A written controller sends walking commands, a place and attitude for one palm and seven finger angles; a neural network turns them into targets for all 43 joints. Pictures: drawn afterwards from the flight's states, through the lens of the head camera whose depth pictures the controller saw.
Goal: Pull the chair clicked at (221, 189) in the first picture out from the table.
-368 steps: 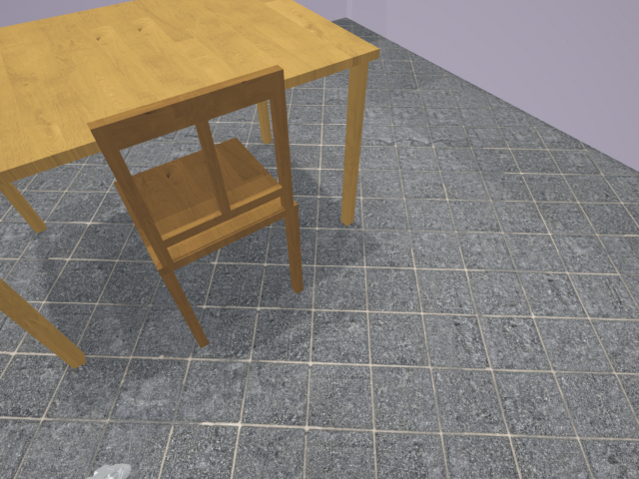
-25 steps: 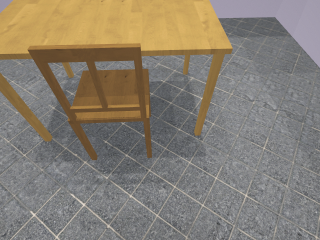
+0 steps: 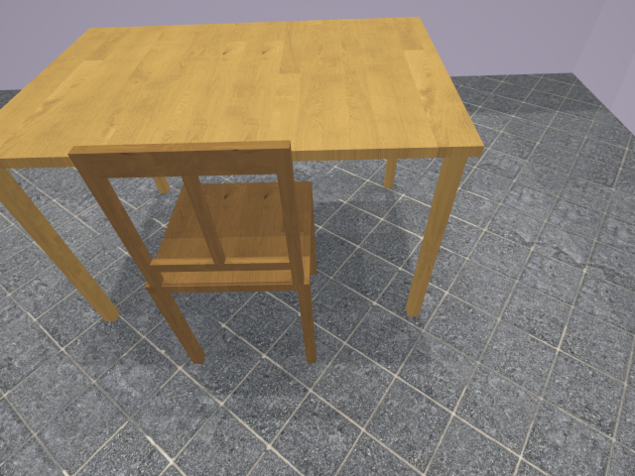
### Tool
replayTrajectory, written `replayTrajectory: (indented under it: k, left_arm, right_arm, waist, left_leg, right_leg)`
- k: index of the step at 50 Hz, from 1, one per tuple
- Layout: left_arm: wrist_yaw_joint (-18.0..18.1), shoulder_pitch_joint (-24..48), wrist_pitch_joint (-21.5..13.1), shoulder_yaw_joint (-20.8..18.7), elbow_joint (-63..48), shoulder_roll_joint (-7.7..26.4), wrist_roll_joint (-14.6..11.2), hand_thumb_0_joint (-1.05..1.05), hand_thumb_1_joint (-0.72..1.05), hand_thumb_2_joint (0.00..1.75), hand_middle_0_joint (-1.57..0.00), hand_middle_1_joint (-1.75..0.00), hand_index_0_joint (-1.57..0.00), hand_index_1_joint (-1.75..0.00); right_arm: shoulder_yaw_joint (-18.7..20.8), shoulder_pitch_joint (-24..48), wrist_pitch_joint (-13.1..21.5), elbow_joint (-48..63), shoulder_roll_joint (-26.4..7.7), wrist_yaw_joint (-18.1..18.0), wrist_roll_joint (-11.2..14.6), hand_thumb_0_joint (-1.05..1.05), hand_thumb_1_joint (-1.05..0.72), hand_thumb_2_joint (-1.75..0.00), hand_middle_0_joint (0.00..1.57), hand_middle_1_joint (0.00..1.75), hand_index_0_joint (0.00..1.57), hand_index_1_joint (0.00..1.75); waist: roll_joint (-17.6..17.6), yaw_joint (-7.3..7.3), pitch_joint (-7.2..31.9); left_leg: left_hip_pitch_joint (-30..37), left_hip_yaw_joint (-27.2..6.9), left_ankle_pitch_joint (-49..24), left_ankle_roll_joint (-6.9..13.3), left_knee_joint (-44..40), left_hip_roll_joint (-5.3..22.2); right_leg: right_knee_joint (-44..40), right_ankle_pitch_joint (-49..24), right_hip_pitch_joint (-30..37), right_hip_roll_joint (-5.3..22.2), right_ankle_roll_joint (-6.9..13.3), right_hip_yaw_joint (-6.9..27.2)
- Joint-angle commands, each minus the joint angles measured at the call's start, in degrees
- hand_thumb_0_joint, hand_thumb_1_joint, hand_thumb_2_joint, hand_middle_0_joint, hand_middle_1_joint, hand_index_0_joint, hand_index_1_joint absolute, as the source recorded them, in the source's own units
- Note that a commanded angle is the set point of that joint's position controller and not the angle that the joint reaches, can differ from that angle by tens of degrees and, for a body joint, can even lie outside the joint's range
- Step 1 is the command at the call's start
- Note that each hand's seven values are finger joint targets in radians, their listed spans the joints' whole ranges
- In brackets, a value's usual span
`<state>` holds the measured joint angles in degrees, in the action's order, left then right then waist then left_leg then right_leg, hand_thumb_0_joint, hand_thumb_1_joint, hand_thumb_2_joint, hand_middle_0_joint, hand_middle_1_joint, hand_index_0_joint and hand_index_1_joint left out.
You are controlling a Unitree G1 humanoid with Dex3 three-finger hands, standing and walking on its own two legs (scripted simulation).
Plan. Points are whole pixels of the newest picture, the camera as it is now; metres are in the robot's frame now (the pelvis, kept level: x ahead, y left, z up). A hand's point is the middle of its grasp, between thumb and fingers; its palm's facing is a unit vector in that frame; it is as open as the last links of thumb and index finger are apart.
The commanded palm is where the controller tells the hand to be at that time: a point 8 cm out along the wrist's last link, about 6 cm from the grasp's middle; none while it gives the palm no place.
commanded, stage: take the last steps up to it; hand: left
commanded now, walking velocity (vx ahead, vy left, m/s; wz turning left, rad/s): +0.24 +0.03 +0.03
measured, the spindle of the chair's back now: (206, 221) +0.60 +0.28 -0.09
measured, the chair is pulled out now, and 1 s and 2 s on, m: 0.00 0.00 0.00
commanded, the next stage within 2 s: come to a stop and stand still in 0.22 s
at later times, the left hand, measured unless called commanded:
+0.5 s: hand out of the picture +0.15 +0.22 -0.17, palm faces +0.04 -0.98 -0.17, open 7.4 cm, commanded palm none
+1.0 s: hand (214, 434) +0.21 +0.18 -0.14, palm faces +0.02 -0.96 -0.30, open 7.4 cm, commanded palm none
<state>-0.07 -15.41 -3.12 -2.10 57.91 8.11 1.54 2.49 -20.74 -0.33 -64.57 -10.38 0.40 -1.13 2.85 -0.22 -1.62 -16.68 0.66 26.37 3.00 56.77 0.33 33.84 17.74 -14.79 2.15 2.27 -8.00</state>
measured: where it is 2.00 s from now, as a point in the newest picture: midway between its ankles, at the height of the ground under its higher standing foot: outside the picture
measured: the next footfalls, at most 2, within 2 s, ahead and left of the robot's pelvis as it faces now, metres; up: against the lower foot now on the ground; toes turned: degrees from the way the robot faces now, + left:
left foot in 0.30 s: +0.21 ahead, +0.14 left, +0.00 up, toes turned +7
right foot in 0.76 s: +0.21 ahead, -0.11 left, +0.00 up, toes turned -6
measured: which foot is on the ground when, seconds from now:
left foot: up 0.00-0.28, down 0.30-0.76, up 0.78-1.00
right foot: down 0.00-0.32, up 0.34-0.74, down 0.76-1.00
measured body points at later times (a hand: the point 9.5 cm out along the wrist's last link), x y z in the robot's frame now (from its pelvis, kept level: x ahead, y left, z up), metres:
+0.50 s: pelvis +0.15 +0.05 +0.01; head +0.18 +0.07 +0.46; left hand +0.15 +0.27 -0.16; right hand +0.22 -0.18 -0.13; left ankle +0.17 +0.14 -0.73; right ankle +0.12 -0.08 -0.68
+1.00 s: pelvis +0.14 -0.01 +0.01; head +0.17 -0.05 +0.46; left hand +0.21 +0.23 -0.12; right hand +0.19 -0.26 -0.16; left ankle +0.09 +0.14 -0.63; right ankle +0.18 -0.11 -0.73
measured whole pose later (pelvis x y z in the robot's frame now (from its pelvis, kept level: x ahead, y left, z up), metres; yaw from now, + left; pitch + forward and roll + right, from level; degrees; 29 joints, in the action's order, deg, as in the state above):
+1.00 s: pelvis +0.14 -0.01 +0.01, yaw -1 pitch -1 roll +3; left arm 2.1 -11.6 0.6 -1.6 56.0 8.2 1.6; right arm 5.0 -10.2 -4.8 -58.2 -13.6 -0.2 -1.4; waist 2.7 -0.6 -4.3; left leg -24.6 -1.4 22.9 -3.2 65.8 -1.5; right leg 29.7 12.6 -16.3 3.4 2.0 -2.9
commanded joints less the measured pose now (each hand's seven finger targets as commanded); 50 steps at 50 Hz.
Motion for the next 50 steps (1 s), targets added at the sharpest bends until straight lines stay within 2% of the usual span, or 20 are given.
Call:
replayTrajectory:
  k: [1,5,10,13,14,15,16,17,20,22,27,33,36,37,38,39,40,42,45,50]
  left_arm:
    - [1.24,-5.95,-0.84,-1.55,0.11,6.95,-0.11,0.00,0.90,0.90,-0.20,-0.30,-0.20,-0.30]
    - [0.95,-6.05,-1.29,-1.49,1.29,7.56,-0.03,0.00,0.90,0.90,-0.20,-0.30,-0.20,-0.30]
    - [1.02,-8.15,-0.99,-2.03,3.33,8.93,-0.07,0.00,0.90,0.90,-0.20,-0.30,-0.20,-0.30]
    - [1.20,-7.42,-0.18,-1.95,4.03,8.18,-0.45,0.00,0.90,0.90,-0.20,-0.30,-0.20,-0.30]
    - [1.18,-7.91,0.08,-1.62,3.97,6.66,-0.58,0.00,0.90,0.90,-0.20,-0.30,-0.20,-0.30]
    - [1.02,-9.61,0.29,-1.29,3.00,3.83,-1.06,0.00,0.90,0.90,-0.20,-0.30,-0.20,-0.30]
    - [1.05,-8.71,0.25,-0.82,1.74,2.93,-0.97,0.00,0.90,0.90,-0.20,-0.30,-0.20,-0.30]
    - [1.74,-7.70,0.99,-0.58,2.24,3.32,-0.98,0.00,0.90,0.90,-0.20,-0.30,-0.20,-0.30]
    - [1.81,-6.24,2.12,-0.08,5.08,1.32,-1.13,0.00,0.90,0.90,-0.20,-0.30,-0.20,-0.30]
    - [1.95,-7.93,3.54,0.06,5.84,1.96,-1.10,0.00,0.90,0.90,-0.20,-0.30,-0.20,-0.30]
    - [1.93,-3.91,5.92,-1.52,1.14,5.85,-0.23,0.00,0.90,0.90,-0.20,-0.30,-0.20,-0.30]
    - [1.81,-0.51,5.65,-1.98,-2.84,5.57,-0.43,0.00,0.90,0.90,-0.20,-0.30,-0.20,-0.30]
    - [1.82,-4.16,4.16,-2.09,-2.00,7.09,-0.24,0.00,0.90,0.90,-0.20,-0.30,-0.20,-0.30]
    - [2.11,-4.18,3.24,-2.41,-2.12,10.79,0.35,0.00,0.90,0.90,-0.20,-0.30,-0.20,-0.30]
    - [2.29,-2.92,2.67,-2.91,-2.35,14.81,0.54,0.00,0.90,0.90,-0.20,-0.30,-0.20,-0.30]
    - [2.17,-4.73,2.80,-2.57,-2.61,14.80,-0.08,0.00,0.90,0.90,-0.20,-0.30,-0.20,-0.30]
    - [2.39,-2.79,2.71,-2.87,-2.53,14.82,-0.09,0.00,0.90,0.90,-0.20,-0.30,-0.20,-0.30]
    - [2.79,2.05,3.15,-2.77,-3.79,13.08,-0.20,0.00,0.90,0.90,-0.20,-0.30,-0.20,-0.30]
    - [3.17,0.55,2.86,-2.95,-3.98,13.17,-0.32,0.00,0.90,0.90,-0.20,-0.30,-0.20,-0.30]
    - [3.04,-0.51,3.10,-3.23,-4.07,13.52,0.09,0.00,0.90,0.90,-0.20,-0.30,-0.20,-0.30]
  right_arm:
    - [0.82,4.25,1.88,6.38,-2.05,0.36,-0.33,0.00,-0.90,-0.90,0.20,0.30,0.20,0.30]
    - [0.53,3.77,1.52,6.46,-0.05,0.78,-0.05,0.00,-0.90,-0.90,0.20,0.30,0.20,0.30]
    - [0.29,8.16,2.65,8.17,-0.25,0.95,-0.02,0.00,-0.90,-0.90,0.20,0.30,0.20,0.30]
    - [0.35,3.27,3.47,6.15,-1.83,0.27,-0.26,0.00,-0.90,-0.90,0.20,0.30,0.20,0.30]
    - [0.94,-2.28,3.92,4.41,-4.44,-0.19,-0.50,0.00,-0.90,-0.90,0.20,0.30,0.20,0.30]
    - [2.25,-7.57,4.17,3.50,-10.14,-0.92,-1.09,0.00,-0.90,-0.90,0.20,0.30,0.20,0.30]
    - [2.30,-10.38,3.46,2.80,-12.37,-1.60,-0.44,0.00,-0.90,-0.90,0.20,0.30,0.20,0.30]
    - [1.78,-7.30,3.18,2.94,-11.31,-2.46,-0.25,0.00,-0.90,-0.90,0.20,0.30,0.20,0.30]
    - [-0.42,5.39,3.39,5.39,-4.12,-3.11,-0.18,0.00,-0.90,-0.90,0.20,0.30,0.20,0.30]
    - [-0.34,7.85,2.97,5.13,-4.70,-3.50,0.32,0.00,-0.90,-0.90,0.20,0.30,0.20,0.30]
    - [1.81,7.33,0.82,5.71,-8.27,-3.98,0.21,0.00,-0.90,-0.90,0.20,0.30,0.20,0.30]
    - [3.07,10.93,-0.28,8.07,-9.05,-3.08,-0.68,0.00,-0.90,-0.90,0.20,0.30,0.20,0.30]
    - [3.30,10.78,-0.73,8.16,-8.67,-2.30,-0.09,0.00,-0.90,-0.90,0.20,0.30,0.20,0.30]
    - [3.05,8.30,-0.75,8.24,-5.87,-1.87,0.31,0.00,-0.90,-0.90,0.20,0.30,0.20,0.30]
    - [2.39,7.44,-0.94,9.58,-2.38,-1.56,0.62,0.00,-0.90,-0.90,0.20,0.30,0.20,0.30]
    - [2.45,9.15,-2.19,9.84,-3.34,-2.03,0.65,0.00,-0.90,-0.90,0.20,0.30,0.20,0.30]
    - [2.47,8.81,-2.87,9.85,-3.10,-2.22,0.51,0.00,-0.90,-0.90,0.20,0.30,0.20,0.30]
    - [2.94,7.63,-3.20,8.70,-4.99,-1.96,0.28,0.00,-0.90,-0.90,0.20,0.30,0.20,0.30]
    - [2.76,8.90,-3.60,9.12,-5.76,-1.21,-0.08,0.00,-0.90,-0.90,0.20,0.30,0.20,0.30]
    - [2.56,9.00,-3.71,10.04,-5.64,-0.37,-0.41,0.00,-0.90,-0.90,0.20,0.30,0.20,0.30]
  waist:
    - [-7.88,-0.37,-5.58]
    - [-9.57,0.67,-4.76]
    - [-10.06,-0.90,-3.24]
    - [-8.23,1.72,-1.60]
    - [-2.57,3.79,1.71]
    - [9.93,4.85,6.18]
    - [14.40,4.96,7.32]
    - [13.60,4.01,7.49]
    - [0.21,-0.59,0.93]
    - [1.59,-1.33,1.78]
    - [3.79,0.00,2.72]
    - [8.04,-0.15,2.64]
    - [4.56,-2.01,5.48]
    - [-5.79,-1.24,6.45]
    - [-17.70,-0.52,4.87]
    - [-13.56,-2.50,5.98]
    - [-16.64,-1.13,6.48]
    - [-12.97,0.12,3.56]
    - [-10.74,-1.21,3.61]
    - [-12.06,-2.05,2.31]
  left_leg:
    - [-15.88,-1.29,-8.84,-1.26,6.42,5.52]
    - [-11.25,3.16,-12.24,-2.60,-6.61,4.68]
    - [-6.95,4.99,-13.23,-2.16,-18.20,3.08]
    - [5.64,6.68,-18.25,-2.11,-27.83,1.18]
    - [13.97,3.27,-21.66,-1.20,-30.78,3.41]
    - [22.65,-11.88,-28.81,3.52,-33.70,15.81]
    - [24.43,-21.02,-35.84,8.02,-38.64,22.72]
    - [20.34,-20.33,-39.23,9.03,-39.03,24.43]
    - [5.81,-7.05,-54.69,6.98,-38.86,18.33]
    - [6.56,-3.44,-58.95,5.99,-38.50,17.13]
    - [10.80,-3.68,-61.97,7.38,-35.85,19.44]
    - [8.50,-2.62,-52.39,6.02,-33.38,17.71]
    - [7.25,-0.23,-38.30,1.57,-26.63,13.34]
    - [3.50,3.06,-24.53,-2.13,-19.22,7.60]
    - [-6.02,5.43,3.64,-4.71,-11.41,0.19]
    - [-4.41,-0.47,10.59,-4.44,-3.51,-0.34]
    - [-5.96,-3.31,10.30,-4.43,2.51,-0.74]
    - [-9.56,-4.35,3.93,-5.06,10.01,-0.09]
    - [-12.32,-4.90,-2.31,-6.26,13.00,-0.25]
    - [-10.99,-3.78,-5.19,-6.71,6.09,0.36]
  right_leg:
    - [-25.96,2.76,1.89,16.41,6.41,17.90]
    - [-24.91,-10.00,1.61,12.88,5.93,7.92]
    - [-20.13,-16.86,6.07,13.12,5.73,7.11]
    - [-10.99,-18.07,3.23,10.20,3.14,4.62]
    - [-0.73,-16.87,0.58,7.44,1.76,3.06]
    - [13.16,0.95,-8.96,1.14,-0.76,-1.02]
    - [24.96,18.19,-14.97,-2.16,-1.51,1.03]
    - [30.37,18.36,-15.34,0.43,-1.36,5.97]
    - [22.00,9.24,-6.42,4.10,-3.69,8.44]
    - [16.57,5.97,-3.68,3.33,-4.52,7.26]
    - [20.28,6.21,-9.27,1.20,-4.36,7.15]
    - [11.12,5.41,-5.65,0.47,-3.29,6.31]
    - [-7.07,-10.77,3.52,1.02,-3.46,4.79]
    - [-11.58,-28.40,7.65,7.07,-2.27,11.44]
    - [-10.81,-49.50,9.95,18.48,3.82,22.50]
    - [-11.53,-54.41,6.39,21.77,8.30,22.79]
    - [-11.63,-51.88,5.64,20.71,9.18,24.36]
    - [-11.13,-44.89,5.40,17.96,9.06,20.23]
    - [-11.79,-38.86,6.92,16.94,7.69,18.47]
    - [-17.54,-10.91,4.81,15.94,6.22,20.38]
